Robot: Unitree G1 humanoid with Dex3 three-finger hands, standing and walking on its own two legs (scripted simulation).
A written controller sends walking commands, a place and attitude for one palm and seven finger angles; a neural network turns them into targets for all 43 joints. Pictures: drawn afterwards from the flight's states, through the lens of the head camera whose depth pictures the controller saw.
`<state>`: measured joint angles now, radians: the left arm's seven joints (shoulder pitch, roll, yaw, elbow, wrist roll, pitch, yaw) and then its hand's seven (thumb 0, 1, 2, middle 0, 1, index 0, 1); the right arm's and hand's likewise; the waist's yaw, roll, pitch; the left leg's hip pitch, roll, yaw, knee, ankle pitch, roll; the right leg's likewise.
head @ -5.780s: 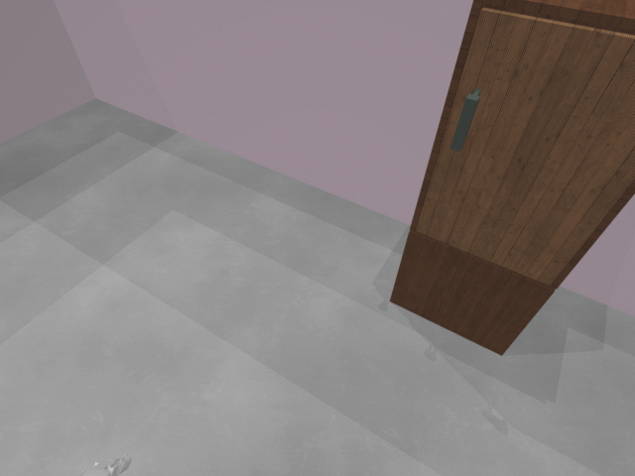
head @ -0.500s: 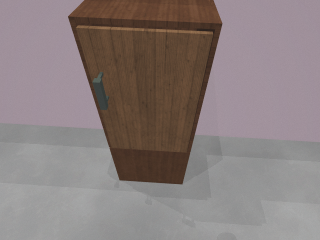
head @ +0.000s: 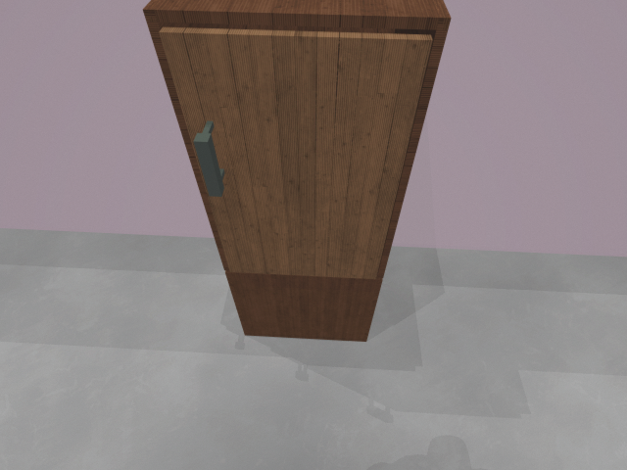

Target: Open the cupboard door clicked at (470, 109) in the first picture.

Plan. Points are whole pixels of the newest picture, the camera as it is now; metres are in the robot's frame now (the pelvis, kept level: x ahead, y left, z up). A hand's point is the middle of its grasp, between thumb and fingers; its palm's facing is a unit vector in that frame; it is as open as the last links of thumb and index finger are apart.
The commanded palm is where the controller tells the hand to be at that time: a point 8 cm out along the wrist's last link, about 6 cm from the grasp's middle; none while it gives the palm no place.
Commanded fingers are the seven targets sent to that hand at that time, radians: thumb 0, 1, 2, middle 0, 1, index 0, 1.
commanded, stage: look again from close up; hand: left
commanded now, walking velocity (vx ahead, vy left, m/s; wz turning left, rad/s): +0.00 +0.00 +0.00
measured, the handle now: (212, 159) +0.58 +0.22 +0.05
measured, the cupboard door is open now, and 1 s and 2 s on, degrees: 0 0 0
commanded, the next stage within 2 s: raise the hand with hooked fingers in 0.36 s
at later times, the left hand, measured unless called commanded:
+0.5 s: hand out of the picture +0.02 +0.18 -0.17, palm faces +0.05 -0.97 -0.22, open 7.3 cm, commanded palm +0.10 +0.23 -0.06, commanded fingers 0.00 0.83 0.87 -0.20 -0.34 -0.20 -0.34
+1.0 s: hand (146, 468) +0.13 +0.21 -0.04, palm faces +0.18 -0.98 -0.06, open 9.3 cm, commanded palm +0.14 +0.25 -0.02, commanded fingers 0.00 0.25 0.62 -0.25 -0.72 -0.25 -0.72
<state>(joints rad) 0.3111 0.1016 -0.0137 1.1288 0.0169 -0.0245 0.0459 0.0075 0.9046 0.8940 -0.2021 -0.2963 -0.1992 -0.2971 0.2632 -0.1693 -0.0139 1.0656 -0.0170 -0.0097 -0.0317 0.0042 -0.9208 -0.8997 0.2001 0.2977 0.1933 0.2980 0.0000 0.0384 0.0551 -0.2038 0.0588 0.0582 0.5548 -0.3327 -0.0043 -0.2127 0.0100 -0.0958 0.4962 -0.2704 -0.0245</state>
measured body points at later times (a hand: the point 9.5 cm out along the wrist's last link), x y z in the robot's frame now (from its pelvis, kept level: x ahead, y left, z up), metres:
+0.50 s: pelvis +0.01 +0.01 +0.00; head +0.03 +0.00 +0.45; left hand +0.01 +0.23 -0.15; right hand -0.01 -0.20 -0.16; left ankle -0.02 +0.11 -0.73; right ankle +0.00 -0.11 -0.73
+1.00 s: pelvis -0.03 -0.03 -0.07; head +0.03 +0.00 +0.37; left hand +0.12 +0.26 -0.03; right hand +0.24 -0.25 -0.10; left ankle -0.02 +0.11 -0.73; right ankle +0.00 -0.11 -0.73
